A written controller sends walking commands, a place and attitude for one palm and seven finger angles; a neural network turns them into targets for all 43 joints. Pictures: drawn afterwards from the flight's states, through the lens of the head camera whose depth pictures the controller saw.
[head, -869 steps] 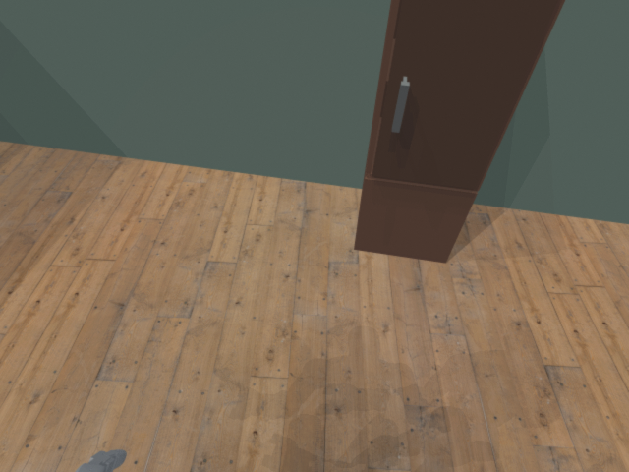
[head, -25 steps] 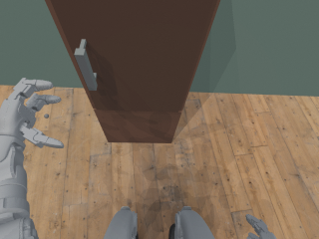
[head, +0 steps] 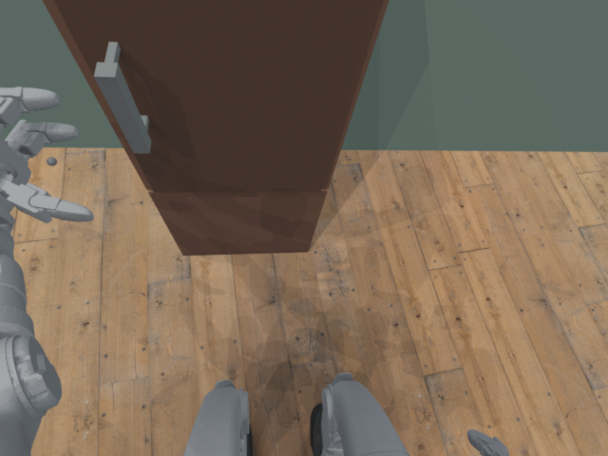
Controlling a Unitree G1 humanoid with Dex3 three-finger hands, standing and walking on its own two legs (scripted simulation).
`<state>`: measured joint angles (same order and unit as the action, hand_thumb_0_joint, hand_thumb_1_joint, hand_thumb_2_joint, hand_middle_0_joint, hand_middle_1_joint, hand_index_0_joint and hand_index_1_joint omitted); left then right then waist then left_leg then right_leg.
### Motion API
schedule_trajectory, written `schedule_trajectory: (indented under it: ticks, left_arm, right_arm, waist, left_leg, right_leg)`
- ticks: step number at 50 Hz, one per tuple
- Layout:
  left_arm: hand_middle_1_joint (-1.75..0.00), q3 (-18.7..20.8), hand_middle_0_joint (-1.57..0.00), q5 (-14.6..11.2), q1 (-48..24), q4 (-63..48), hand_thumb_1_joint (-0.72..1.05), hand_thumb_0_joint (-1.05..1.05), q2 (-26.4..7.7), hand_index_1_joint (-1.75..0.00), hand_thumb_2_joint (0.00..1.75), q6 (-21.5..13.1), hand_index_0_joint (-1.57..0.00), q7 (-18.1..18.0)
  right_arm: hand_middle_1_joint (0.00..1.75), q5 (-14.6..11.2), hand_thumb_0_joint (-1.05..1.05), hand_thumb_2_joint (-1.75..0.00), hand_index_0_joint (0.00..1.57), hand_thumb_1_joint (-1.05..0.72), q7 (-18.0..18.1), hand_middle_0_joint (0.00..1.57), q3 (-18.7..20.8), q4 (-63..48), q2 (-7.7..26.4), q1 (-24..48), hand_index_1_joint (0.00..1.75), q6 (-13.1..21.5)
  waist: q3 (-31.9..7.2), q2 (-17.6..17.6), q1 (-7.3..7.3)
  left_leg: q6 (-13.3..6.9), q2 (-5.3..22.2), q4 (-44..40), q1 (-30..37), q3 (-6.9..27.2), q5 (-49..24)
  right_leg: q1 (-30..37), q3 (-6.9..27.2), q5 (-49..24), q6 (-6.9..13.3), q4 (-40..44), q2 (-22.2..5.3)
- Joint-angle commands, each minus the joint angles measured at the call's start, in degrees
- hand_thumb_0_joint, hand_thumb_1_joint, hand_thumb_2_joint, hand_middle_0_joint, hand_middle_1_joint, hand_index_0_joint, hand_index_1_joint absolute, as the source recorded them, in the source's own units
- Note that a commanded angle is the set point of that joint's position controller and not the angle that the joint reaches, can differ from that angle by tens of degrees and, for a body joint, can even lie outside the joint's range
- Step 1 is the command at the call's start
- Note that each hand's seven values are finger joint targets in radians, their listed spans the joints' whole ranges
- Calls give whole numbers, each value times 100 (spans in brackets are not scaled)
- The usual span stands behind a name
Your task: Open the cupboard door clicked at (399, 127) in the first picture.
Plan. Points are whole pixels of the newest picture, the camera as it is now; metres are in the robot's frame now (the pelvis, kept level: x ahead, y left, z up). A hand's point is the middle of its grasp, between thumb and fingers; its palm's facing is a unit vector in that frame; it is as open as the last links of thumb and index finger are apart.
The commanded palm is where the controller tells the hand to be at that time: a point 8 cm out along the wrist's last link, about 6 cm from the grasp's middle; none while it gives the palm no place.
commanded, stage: move the hooked fingers beside the handle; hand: left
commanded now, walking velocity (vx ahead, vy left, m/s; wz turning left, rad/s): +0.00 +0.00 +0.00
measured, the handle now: (128, 101) +0.56 +0.22 +0.04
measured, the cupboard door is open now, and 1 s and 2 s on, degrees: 0 0 0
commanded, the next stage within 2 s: slide the fingers in behind the handle in 1.16 s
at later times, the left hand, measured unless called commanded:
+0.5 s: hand (62, 128) +0.51 +0.29 +0.05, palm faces +0.02 -1.00 -0.05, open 14.0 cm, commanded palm +0.49 +0.32 +0.05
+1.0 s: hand (71, 133) +0.51 +0.28 +0.04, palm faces +0.02 -1.00 -0.04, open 14.0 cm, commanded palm +0.50 +0.31 +0.05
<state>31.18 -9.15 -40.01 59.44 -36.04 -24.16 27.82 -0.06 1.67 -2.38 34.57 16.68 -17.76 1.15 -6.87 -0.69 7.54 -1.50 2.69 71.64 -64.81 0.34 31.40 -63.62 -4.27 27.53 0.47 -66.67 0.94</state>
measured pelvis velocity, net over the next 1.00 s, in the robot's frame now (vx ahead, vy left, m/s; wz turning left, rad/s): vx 0.01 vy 0.02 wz -0.01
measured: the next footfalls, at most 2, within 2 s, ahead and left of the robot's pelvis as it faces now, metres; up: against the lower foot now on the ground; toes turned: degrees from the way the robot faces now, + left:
none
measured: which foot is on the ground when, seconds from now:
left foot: down 0.00-1.00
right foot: down 0.00-1.00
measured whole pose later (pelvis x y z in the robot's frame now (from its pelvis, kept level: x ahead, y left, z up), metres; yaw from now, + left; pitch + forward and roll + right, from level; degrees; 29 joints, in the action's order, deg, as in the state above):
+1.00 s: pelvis +0.01 +0.02 +0.00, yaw -1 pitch +28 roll -6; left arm 29.7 -4.8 -50.1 65.6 -39.7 -22.4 24.7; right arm 1.2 0.5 -3.7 33.6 16.4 -18.2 -3.7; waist -6.7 -1.3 10.9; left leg -2.6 2.4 73.1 -69.8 1.4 32.0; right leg -67.1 -5.1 27.2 -0.8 -65.8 0.9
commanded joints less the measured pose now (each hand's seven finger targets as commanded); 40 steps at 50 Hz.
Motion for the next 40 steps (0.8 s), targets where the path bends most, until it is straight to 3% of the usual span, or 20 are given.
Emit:
schedule_trajectory:
  ticks: [1, 5, 6, 8, 10, 11, 12, 13, 18, 20, 22, 25, 27, 29, 31, 32, 37, 40]
  left_arm:
    - [-120, 217, -30, -210, -1975, -978, -50, 0, -1761, -120, 30, -346, -30, 87]
    - [-120, 97, -30, -83, -2430, -296, -50, 0, -1909, -120, 30, -43, -30, 134]
    - [-120, 110, -30, -62, -2665, -336, -50, 0, -1985, -120, 30, -65, -30, 125]
    - [-120, 182, -30, 40, -3036, -571, -50, 0, -2246, -120, 30, -170, -30, 57]
    - [-120, 178, -30, 77, -3212, -764, -50, 0, -2288, -120, 30, -307, -30, -16]
    - [-120, 180, -30, 53, -3311, -820, -50, 0, -2289, -120, 30, -377, -30, -33]
    - [-120, 393, -30, 64, -3215, -733, -50, 0, -2518, -120, 30, -395, -30, -57]
    - [-120, 280, -30, 66, -3242, -627, -50, 0, -2390, -120, 30, -359, -30, -41]
    - [-120, 159, -30, 280, -3361, 59, -50, 0, -2554, -120, 30, 67, -30, -9]
    - [-120, 311, -30, 333, -3147, -231, -50, 0, -2720, -120, 30, 69, -30, -34]
    - [-120, 495, -30, 275, -2877, -489, -50, 0, -2827, -120, 30, -14, -30, -34]
    - [-120, 451, -30, 98, -2948, -625, -50, 0, -2557, -120, 30, -78, -30, -39]
    - [-120, 620, -30, 67, -3004, -814, -50, 0, -2778, -120, 30, -120, -30, -32]
    - [-120, 544, -30, 120, -2872, -623, -50, 0, -2664, -120, 30, -70, -30, -36]
    - [-120, 418, -30, 137, -2967, -762, -50, 0, -2512, -120, 30, -95, -30, -44]
    - [-120, 434, -30, 167, -2863, -772, -50, 0, -2551, -120, 30, -101, -30, -46]
    - [-120, -69, -30, 110, -3029, -876, -50, 0, -1870, -120, 30, -155, -30, -44]
    - [-120, -118, -30, 69, -2959, -441, -50, 0, -1730, -120, 30, -59, -30, -81]
  right_arm:
    - [30, -5, 0, -90, 20, -90, 54, 20, 384, -322, 1072, -862, 30, 36]
    - [30, -41, 0, -90, 20, -90, 110, 20, 334, -246, 1142, -926, 30, -58]
    - [30, -27, 0, -90, 20, -90, 122, 20, 314, -249, 1142, -930, 30, -51]
    - [30, 15, 0, -90, 20, -90, 122, 20, 321, -215, 1168, -994, 30, -66]
    - [30, 55, 0, -90, 20, -90, 100, 20, 324, -183, 1170, -1050, 30, -75]
    - [30, 71, 0, -90, 20, -90, 89, 20, 324, -175, 1174, -1078, 30, -74]
    - [30, 80, 0, -90, 20, -90, 86, 20, 326, -134, 1206, -1118, 30, -112]
    - [30, 77, 0, -90, 20, -90, 70, 20, 307, -146, 1187, -1110, 30, -133]
    - [30, 48, 0, -90, 20, -90, 73, 20, 211, -195, 1226, -1156, 30, -257]
    - [30, 82, 0, -90, 20, -90, 41, 20, 227, -265, 1229, -1232, 30, -302]
    - [30, 97, 0, -90, 20, -90, 11, 20, 255, -329, 1237, -1270, 30, -353]
    - [30, 83, 0, -90, 20, -90, -40, 20, 276, -326, 1194, -1222, 30, -396]
    - [30, 74, 0, -90, 20, -90, -40, 20, 274, -332, 1215, -1227, 30, -415]
    - [30, 58, 0, -90, 20, -90, -41, 20, 283, -288, 1191, -1236, 30, -434]
    - [30, 69, 0, -90, 20, -90, -42, 20, 284, -261, 1171, -1256, 30, -440]
    - [30, 75, 0, -90, 20, -90, -48, 20, 287, -255, 1178, -1255, 30, -455]
    - [30, 86, 0, -90, 20, -90, -48, 20, 323, -155, 1139, -1270, 30, -457]
    - [30, 88, 0, -90, 20, -90, -24, 20, 317, -109, 1158, -1248, 30, -459]
  waist:
    - [-2943, -926, -69]
    - [-2306, -491, 197]
    - [-2330, -687, 193]
    - [-2741, -1008, 200]
    - [-3044, -1267, 213]
    - [-3143, -1353, 240]
    - [-3271, -1308, 197]
    - [-3258, -1277, 249]
    - [-2657, -1148, 370]
    - [-3123, -1438, 199]
    - [-3490, -1424, 114]
    - [-3275, -1133, 215]
    - [-3420, -1267, 156]
    - [-3158, -1178, 200]
    - [-3090, -1334, 224]
    - [-3111, -1491, 168]
    - [-3016, -1585, 323]
    - [-2655, -1185, 391]
  left_leg:
    - [39, -58, -858, 2283, 368, -2760]
    - [-55, -65, -853, 1508, 331, -1907]
    - [-58, -80, -819, 1491, 339, -1922]
    - [-22, -66, -772, 1810, 400, -2094]
    - [30, -42, -723, 2199, 476, -2407]
    - [44, -37, -678, 2341, 511, -2610]
    - [77, -16, -664, 2422, 545, -2776]
    - [51, -24, -616, 2314, 516, -2737]
    - [-11, -13, -665, 1756, 503, -2255]
    - [38, -6, -668, 2082, 533, -2629]
    - [95, 38, -627, 2439, 586, -3217]
    - [40, 40, -657, 2248, 536, -2923]
    - [38, 28, -682, 2259, 517, -2972]
    - [31, 33, -713, 2189, 510, -2840]
    - [47, 43, -744, 2414, 552, -2943]
    - [87, 53, -774, 2532, 556, -3012]
    - [199, 104, -839, 3040, 724, -3292]
    - [159, 71, -892, 2669, 725, -2770]
  right_leg:
    - [1225, 200, -1666, 93, 652, 150]
    - [1093, 250, -1249, 29, 770, 136]
    - [1023, 253, -1230, 54, 725, 128]
    - [895, 237, -1215, 62, 657, 131]
    - [699, 191, -1259, 81, 599, 147]
    - [600, 171, -1328, 98, 551, 160]
    - [640, 149, -1404, 93, 538, 163]
    - [652, 167, -1424, 75, 535, 168]
    - [558, 139, -1210, 57, 575, 160]
    - [614, 110, -1356, 74, 515, 151]
    - [622, 80, -1622, 83, 446, 171]
    - [755, 99, -1590, 38, 572, 202]
    - [901, 126, -1670, 57, 558, 210]
    - [814, 106, -1580, 53, 603, 216]
    - [628, 87, -1511, 71, 625, 225]
    - [599, 74, -1475, 76, 644, 218]
    - [164, -28, -1328, 88, 695, 218]
    - [158, -42, -1172, 82, 735, 210]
